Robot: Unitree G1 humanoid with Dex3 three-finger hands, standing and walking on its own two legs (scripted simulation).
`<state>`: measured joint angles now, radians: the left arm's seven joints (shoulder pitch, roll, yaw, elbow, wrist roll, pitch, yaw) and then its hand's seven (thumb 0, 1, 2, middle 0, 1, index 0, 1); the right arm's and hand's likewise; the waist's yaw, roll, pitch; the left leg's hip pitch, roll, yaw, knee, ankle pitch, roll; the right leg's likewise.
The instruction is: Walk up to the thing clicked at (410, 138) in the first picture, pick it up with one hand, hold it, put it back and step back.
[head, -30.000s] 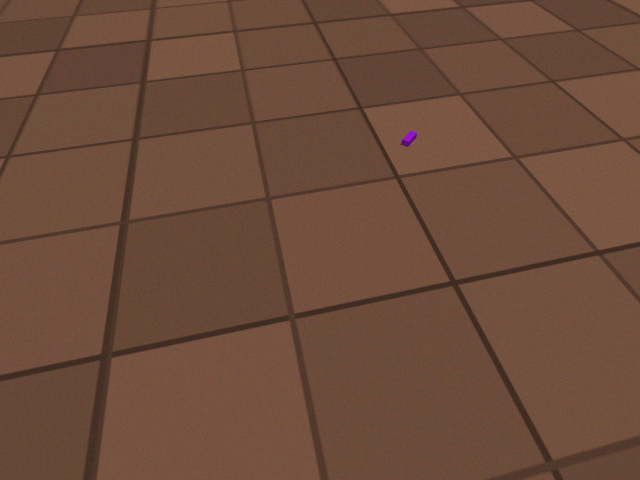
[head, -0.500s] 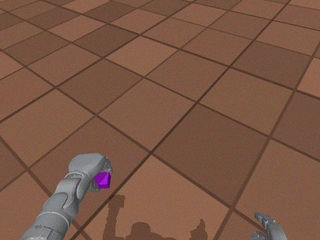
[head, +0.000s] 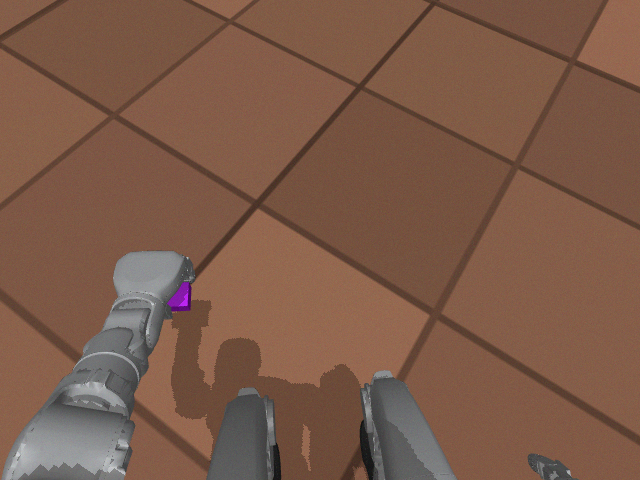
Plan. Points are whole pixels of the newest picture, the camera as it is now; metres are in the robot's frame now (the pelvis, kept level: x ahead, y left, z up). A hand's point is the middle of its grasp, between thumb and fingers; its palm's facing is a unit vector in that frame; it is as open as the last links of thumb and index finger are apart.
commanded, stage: crouch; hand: left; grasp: from above
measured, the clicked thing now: (157, 297) +0.40 +0.23 -0.15
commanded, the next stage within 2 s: lower in 1.26 s
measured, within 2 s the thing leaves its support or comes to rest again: neither
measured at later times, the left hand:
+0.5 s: hand (192, 319) +0.41 +0.23 -0.33, palm faces -0.45 +0.02 -0.89, open 6.8 cm
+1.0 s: hand (200, 325) +0.42 +0.23 -0.42, palm faces -0.47 +0.01 -0.88, open 6.8 cm
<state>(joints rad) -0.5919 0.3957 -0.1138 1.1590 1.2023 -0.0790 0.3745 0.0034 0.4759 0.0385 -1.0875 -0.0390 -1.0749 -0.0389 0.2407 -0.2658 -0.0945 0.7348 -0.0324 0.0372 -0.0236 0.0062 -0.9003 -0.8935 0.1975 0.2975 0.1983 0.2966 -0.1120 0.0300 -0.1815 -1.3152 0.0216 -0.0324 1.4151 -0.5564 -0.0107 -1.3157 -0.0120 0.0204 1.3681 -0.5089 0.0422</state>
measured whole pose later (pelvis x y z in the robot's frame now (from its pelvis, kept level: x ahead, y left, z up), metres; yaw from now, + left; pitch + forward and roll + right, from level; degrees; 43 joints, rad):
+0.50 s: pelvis -0.02 +0.00 -0.17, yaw -1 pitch +37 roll -4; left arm -0.80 0.52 0.00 1.28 1.25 -0.14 0.40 0.01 0.46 0.10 -1.06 -0.09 -1.05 -0.08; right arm 0.17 -0.24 -0.04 0.75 -0.10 -0.06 0.06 0.00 -0.90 -0.89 0.20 0.30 0.20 0.30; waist -0.18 0.03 -0.17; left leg -1.99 -0.01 -0.09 2.02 -0.68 -0.02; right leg -1.96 -0.02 0.00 1.95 -0.64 0.05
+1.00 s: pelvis -0.03 +0.00 -0.25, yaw -2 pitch +36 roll -6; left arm -0.90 0.61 0.05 1.41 1.29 -0.20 0.42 0.01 0.47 0.07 -1.06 -0.08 -1.05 -0.07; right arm 0.16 -0.26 -0.02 0.76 -0.13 -0.06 0.13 0.00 -0.91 -0.90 0.20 0.30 0.20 0.30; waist -0.22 0.01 -0.10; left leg -2.19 -0.02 -0.11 2.26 -0.70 -0.03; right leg -2.16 0.00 -0.01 2.18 -0.65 0.05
